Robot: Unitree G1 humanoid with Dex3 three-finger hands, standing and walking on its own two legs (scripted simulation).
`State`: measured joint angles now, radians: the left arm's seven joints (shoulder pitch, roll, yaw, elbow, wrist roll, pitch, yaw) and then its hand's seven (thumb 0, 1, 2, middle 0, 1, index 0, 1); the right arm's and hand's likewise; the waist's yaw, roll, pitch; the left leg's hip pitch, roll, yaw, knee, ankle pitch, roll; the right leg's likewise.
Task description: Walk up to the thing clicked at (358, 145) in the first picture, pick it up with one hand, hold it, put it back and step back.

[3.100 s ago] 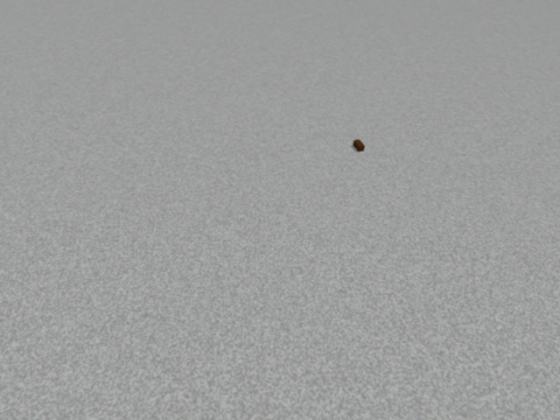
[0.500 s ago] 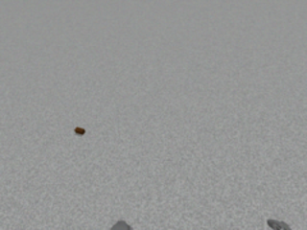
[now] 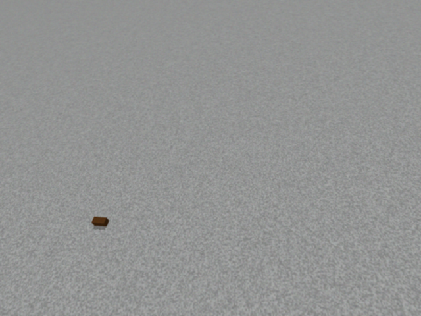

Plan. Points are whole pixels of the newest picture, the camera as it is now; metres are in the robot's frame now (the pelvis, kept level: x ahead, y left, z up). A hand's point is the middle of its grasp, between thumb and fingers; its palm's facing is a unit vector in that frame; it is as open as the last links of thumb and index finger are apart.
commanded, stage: walk up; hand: left
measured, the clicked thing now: (100, 221) +0.76 +0.65 -0.72
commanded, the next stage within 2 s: none
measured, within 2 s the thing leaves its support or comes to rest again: neither
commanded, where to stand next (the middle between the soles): +0.31 +0.52 m, yaw -16 degrees
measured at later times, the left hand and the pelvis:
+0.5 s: hand out of the picture +0.21 +0.53 -0.12, palm faces -0.15 -0.81 -0.56, open 7.4 cm; pelvis +0.10 +0.22 +0.01, yaw -7 degrees
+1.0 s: hand out of the picture +0.27 +0.75 -0.11, palm faces -0.16 -0.74 -0.66, open 7.4 cm; pelvis +0.15 +0.42 -0.03, yaw -11 degrees
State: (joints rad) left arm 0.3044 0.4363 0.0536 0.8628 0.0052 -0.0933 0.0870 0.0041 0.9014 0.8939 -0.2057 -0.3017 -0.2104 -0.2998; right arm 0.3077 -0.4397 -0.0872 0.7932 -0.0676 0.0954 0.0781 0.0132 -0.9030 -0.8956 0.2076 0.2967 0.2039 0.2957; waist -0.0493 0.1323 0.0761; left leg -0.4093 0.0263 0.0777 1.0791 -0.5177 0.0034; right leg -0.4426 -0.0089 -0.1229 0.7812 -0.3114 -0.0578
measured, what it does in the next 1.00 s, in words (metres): steps to the left: left foot, then right foot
